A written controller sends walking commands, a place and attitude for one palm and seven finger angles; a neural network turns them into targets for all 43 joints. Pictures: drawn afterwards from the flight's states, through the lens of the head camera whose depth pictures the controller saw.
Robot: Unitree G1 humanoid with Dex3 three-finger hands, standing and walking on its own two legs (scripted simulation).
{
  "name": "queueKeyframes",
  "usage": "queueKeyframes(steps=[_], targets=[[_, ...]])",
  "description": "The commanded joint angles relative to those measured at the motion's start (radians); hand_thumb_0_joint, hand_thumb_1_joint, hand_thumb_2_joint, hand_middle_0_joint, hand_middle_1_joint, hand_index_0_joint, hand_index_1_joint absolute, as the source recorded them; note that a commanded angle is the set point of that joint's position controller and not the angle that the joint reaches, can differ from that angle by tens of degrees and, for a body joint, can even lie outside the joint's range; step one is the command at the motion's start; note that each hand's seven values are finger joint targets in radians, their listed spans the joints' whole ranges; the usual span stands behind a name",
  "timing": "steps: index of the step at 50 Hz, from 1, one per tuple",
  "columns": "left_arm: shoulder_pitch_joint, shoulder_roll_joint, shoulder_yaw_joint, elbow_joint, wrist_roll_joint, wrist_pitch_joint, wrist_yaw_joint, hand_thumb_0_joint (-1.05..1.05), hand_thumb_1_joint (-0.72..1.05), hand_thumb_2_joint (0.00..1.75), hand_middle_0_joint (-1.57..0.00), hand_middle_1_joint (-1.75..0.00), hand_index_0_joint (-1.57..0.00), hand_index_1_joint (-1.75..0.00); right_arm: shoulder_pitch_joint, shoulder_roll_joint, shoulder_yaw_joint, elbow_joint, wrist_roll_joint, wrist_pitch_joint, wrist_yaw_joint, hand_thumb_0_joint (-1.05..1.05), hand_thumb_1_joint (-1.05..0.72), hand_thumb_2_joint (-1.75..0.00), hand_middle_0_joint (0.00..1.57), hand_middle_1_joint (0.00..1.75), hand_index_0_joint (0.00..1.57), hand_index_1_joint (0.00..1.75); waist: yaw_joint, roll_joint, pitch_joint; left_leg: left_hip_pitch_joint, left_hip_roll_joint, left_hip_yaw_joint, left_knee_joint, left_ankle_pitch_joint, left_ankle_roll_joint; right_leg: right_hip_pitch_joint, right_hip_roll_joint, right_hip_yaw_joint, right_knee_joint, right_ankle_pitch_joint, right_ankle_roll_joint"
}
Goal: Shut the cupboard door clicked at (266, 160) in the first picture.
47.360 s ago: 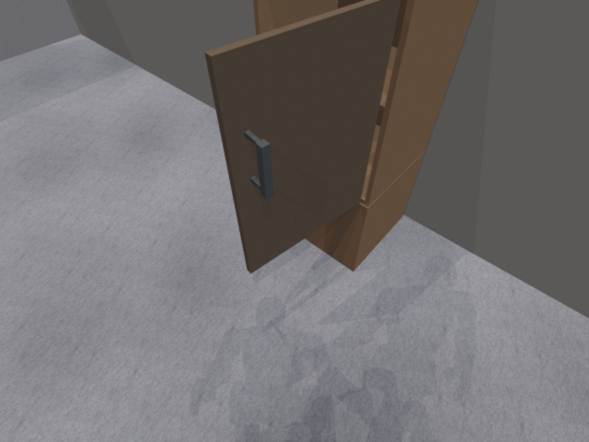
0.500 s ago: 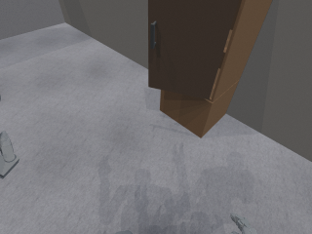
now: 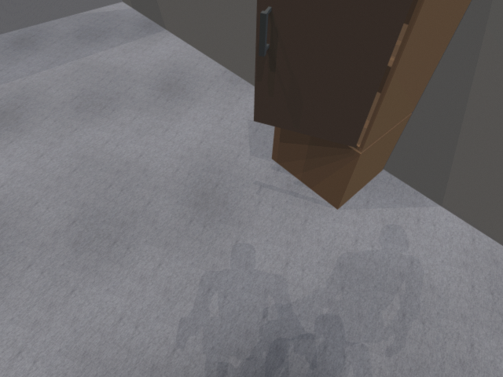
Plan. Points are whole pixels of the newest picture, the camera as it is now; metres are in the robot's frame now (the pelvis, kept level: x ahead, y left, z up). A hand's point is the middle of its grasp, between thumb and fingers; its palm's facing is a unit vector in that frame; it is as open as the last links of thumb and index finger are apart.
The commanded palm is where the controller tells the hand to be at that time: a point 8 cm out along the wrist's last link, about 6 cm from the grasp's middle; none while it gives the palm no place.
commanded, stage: let the arm hang, fingers relaxed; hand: left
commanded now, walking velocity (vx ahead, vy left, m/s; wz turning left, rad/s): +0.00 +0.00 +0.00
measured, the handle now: (265, 31) +1.05 +0.01 +0.04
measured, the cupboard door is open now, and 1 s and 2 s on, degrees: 27 27 27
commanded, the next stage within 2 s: look to check the result in 0.70 s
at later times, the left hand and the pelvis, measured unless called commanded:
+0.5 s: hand out of the picture -0.01 +0.15 -0.16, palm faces +0.01 -0.99 -0.14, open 7.4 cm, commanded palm none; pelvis +0.01 +0.00 +0.01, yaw -3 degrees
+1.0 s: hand out of the picture -0.02 +0.18 -0.16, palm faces -0.01 -0.98 -0.18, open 7.4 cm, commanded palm none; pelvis +0.00 +0.01 +0.01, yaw -3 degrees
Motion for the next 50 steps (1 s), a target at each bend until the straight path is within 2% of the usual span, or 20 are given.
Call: queueKeyframes(steps=[1,2,4,6,8,14,16,20,26,32,36,41,50], targets=[[0.034,0.104,0.002,0.046,-0.001,-0.033,0.006,0.00,0.90,0.90,-0.20,-0.30,-0.20,-0.30,0.021,-0.081,-0.014,0.007,0.016,-0.050,-0.021,0.00,-0.90,-0.90,0.20,0.30,0.20,0.30,0.004,0.073,-0.183,0.177,0.104,-0.041,-0.128,0.419,0.025,0.146,-0.128,0.128,-0.139,0.415,0.005],[0.036,0.104,0.000,0.067,-0.002,-0.032,0.006,0.00,0.90,0.90,-0.20,-0.30,-0.20,-0.30,0.023,-0.082,-0.015,0.020,0.019,-0.047,-0.023,0.00,-0.90,-0.90,0.20,0.30,0.20,0.30,0.007,0.065,-0.158,0.164,0.104,-0.040,-0.140,0.404,0.024,0.154,-0.125,0.128,-0.153,0.405,0.005],[0.047,0.095,-0.007,0.111,-0.001,-0.030,0.005,0.00,0.90,0.90,-0.20,-0.30,-0.20,-0.30,0.026,-0.070,-0.012,0.049,0.020,-0.042,-0.023,0.00,-0.90,-0.90,0.20,0.30,0.20,0.30,0.007,0.012,-0.096,0.148,0.100,-0.033,-0.183,0.282,0.023,0.136,-0.127,0.130,-0.198,0.335,0.007],[0.052,0.087,-0.012,0.147,0.000,-0.027,0.004,0.00,0.90,0.90,-0.20,-0.30,-0.20,-0.30,0.033,-0.065,-0.011,0.075,0.020,-0.037,-0.023,0.00,-0.90,-0.90,0.20,0.30,0.20,0.30,0.005,-0.011,-0.025,0.133,0.092,-0.032,-0.215,0.188,0.023,0.104,-0.122,0.142,-0.238,0.245,0.007],[0.061,0.083,-0.015,0.172,0.000,-0.028,0.004,0.00,0.90,0.90,-0.20,-0.30,-0.20,-0.30,0.049,-0.056,-0.008,0.098,0.020,-0.035,-0.022,0.00,-0.90,-0.90,0.20,0.30,0.20,0.30,0.002,-0.014,0.003,0.129,0.091,-0.029,-0.232,0.161,0.023,0.098,-0.120,0.145,-0.259,0.203,0.006],[0.094,0.063,-0.019,0.213,0.000,-0.031,0.008,0.00,0.90,0.90,-0.20,-0.30,-0.20,-0.30,0.072,-0.042,-0.003,0.136,0.019,-0.038,-0.024,0.00,-0.90,-0.90,0.20,0.30,0.20,0.30,0.004,-0.029,0.026,0.137,0.086,-0.024,-0.249,0.137,0.025,0.085,-0.119,0.152,-0.274,0.169,0.008],[0.102,0.056,-0.019,0.221,0.000,-0.030,0.008,0.00,0.90,0.90,-0.20,-0.30,-0.20,-0.30,0.073,-0.039,-0.003,0.143,0.018,-0.038,-0.024,0.00,-0.90,-0.90,0.20,0.30,0.20,0.30,0.005,-0.012,0.052,0.133,0.082,-0.021,-0.254,0.117,0.024,0.064,-0.119,0.155,-0.279,0.143,0.008],[0.119,0.046,-0.019,0.228,0.000,-0.033,0.010,0.00,0.90,0.90,-0.20,-0.30,-0.20,-0.30,0.088,-0.029,-0.002,0.149,0.018,-0.039,-0.025,0.00,-0.90,-0.90,0.20,0.30,0.20,0.30,0.005,-0.019,0.060,0.129,0.079,-0.021,-0.250,0.114,0.025,0.057,-0.118,0.159,-0.280,0.138,0.007],[0.129,0.035,-0.018,0.228,0.001,-0.034,0.012,0.00,0.90,0.90,-0.20,-0.30,-0.20,-0.30,0.106,-0.020,-0.002,0.151,0.018,-0.042,-0.026,0.00,-0.90,-0.90,0.20,0.30,0.20,0.30,0.004,0.006,0.063,0.122,0.080,-0.021,-0.255,0.107,0.027,0.054,-0.114,0.162,-0.271,0.139,0.006],[0.142,0.033,-0.018,0.230,0.001,-0.036,0.014,0.00,0.90,0.90,-0.20,-0.30,-0.20,-0.30,0.120,-0.023,-0.003,0.151,0.020,-0.044,-0.027,0.00,-0.90,-0.90,0.20,0.30,0.20,0.30,0.006,-0.009,0.057,0.128,0.084,-0.023,-0.250,0.119,0.030,0.052,-0.113,0.157,-0.264,0.146,0.006],[0.137,0.033,-0.017,0.229,0.001,-0.035,0.014,0.00,0.90,0.90,-0.20,-0.30,-0.20,-0.30,0.129,-0.021,-0.002,0.154,0.019,-0.045,-0.027,0.00,-0.90,-0.90,0.20,0.30,0.20,0.30,0.003,0.008,0.060,0.120,0.085,-0.023,-0.258,0.111,0.031,0.058,-0.113,0.157,-0.259,0.145,0.007],[0.139,0.035,-0.018,0.230,0.001,-0.033,0.014,0.00,0.90,0.90,-0.20,-0.30,-0.20,-0.30,0.130,-0.024,-0.004,0.152,0.019,-0.041,-0.025,0.00,-0.90,-0.90,0.20,0.30,0.20,0.30,0.002,-0.015,0.084,0.117,0.082,-0.022,-0.260,0.077,0.031,0.028,-0.110,0.164,-0.265,0.104,0.008],[0.123,0.058,-0.014,0.220,0.003,-0.036,0.012,0.00,0.90,0.90,-0.20,-0.30,-0.20,-0.30,0.115,-0.045,-0.010,0.143,0.019,-0.047,-0.023,0.00,-0.90,-0.90,0.20,0.30,0.20,0.30,0.002,-0.012,0.052,0.128,0.086,-0.028,-0.259,0.098,0.037,0.043,-0.113,0.163,-0.252,0.129,0.007]])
